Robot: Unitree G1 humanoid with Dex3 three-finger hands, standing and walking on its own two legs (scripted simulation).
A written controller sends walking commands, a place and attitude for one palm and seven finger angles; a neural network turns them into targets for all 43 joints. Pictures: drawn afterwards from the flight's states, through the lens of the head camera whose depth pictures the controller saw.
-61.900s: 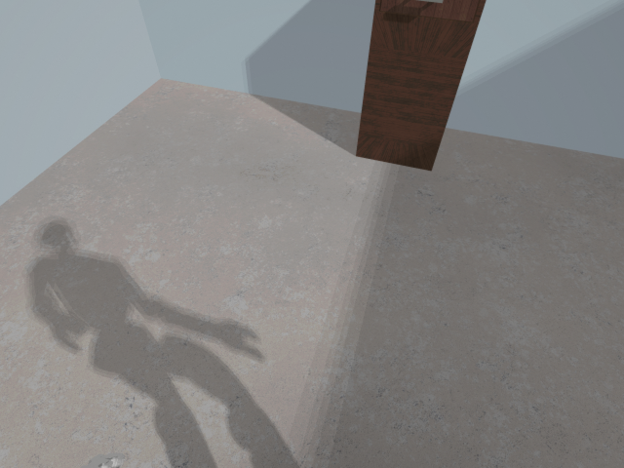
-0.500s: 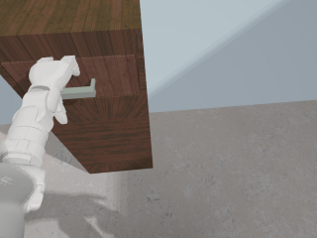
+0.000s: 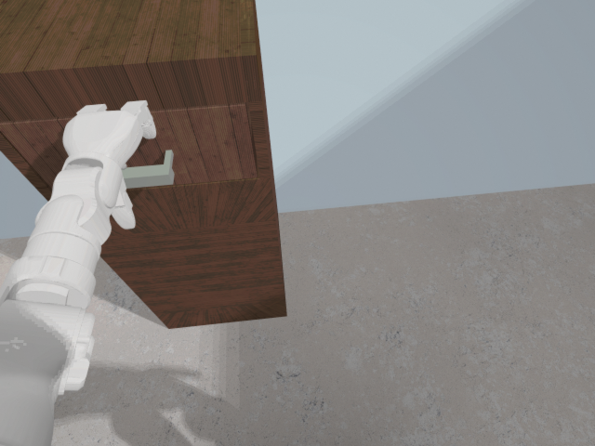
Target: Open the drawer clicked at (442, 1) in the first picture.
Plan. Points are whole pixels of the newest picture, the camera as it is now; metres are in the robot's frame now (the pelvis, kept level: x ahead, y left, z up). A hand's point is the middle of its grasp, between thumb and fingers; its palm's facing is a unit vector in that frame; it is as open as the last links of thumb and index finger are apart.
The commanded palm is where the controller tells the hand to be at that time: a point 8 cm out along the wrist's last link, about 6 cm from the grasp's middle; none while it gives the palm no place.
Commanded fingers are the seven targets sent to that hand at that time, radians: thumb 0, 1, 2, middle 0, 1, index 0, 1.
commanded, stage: re-aim the fingers above the handle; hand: left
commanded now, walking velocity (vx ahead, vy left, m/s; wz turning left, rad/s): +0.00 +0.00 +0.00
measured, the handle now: (139, 167) +0.53 +0.25 +0.05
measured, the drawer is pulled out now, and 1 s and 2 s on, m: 0.00 0.00 0.00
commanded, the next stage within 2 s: lower the fingers behind the handle in 0.26 s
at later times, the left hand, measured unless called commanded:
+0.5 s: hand (108, 173) +0.47 +0.26 +0.10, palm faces -0.04 -0.01 -1.00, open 13.8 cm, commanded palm +0.45 +0.26 +0.15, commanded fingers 0.00 -0.50 0.30 -0.30 -1.20 -0.30 -1.20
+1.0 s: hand (114, 191) +0.47 +0.27 +0.06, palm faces -0.06 +0.00 -1.00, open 13.8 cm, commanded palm +0.45 +0.26 +0.12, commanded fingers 0.00 -0.50 0.30 -0.30 -1.20 -0.30 -1.20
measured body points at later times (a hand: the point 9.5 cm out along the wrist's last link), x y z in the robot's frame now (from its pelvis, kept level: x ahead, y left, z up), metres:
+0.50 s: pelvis +0.00 +0.00 +0.00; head +0.07 -0.01 +0.45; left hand +0.47 +0.26 +0.15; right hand +0.05 -0.28 -0.13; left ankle -0.02 +0.11 -0.72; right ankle -0.01 -0.12 -0.72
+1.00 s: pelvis -0.01 +0.01 -0.01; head +0.07 +0.01 +0.44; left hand +0.46 +0.26 +0.11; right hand +0.02 -0.26 -0.14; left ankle -0.02 +0.11 -0.72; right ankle -0.01 -0.12 -0.72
